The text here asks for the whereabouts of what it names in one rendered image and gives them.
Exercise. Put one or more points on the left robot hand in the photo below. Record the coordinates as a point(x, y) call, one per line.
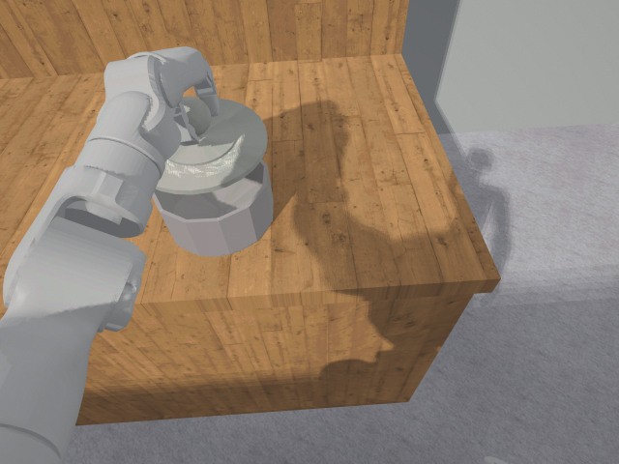
point(196, 72)

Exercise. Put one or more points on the left robot forearm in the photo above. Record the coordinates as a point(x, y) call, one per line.
point(111, 184)

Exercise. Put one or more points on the lid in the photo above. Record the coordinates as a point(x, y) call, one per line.
point(228, 151)

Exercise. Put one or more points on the knob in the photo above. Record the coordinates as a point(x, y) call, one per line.
point(198, 113)

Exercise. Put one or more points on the pot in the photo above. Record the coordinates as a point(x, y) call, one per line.
point(223, 221)

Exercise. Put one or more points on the table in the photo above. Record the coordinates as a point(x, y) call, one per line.
point(373, 252)

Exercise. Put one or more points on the robot left upper arm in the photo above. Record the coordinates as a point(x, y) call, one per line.
point(77, 282)

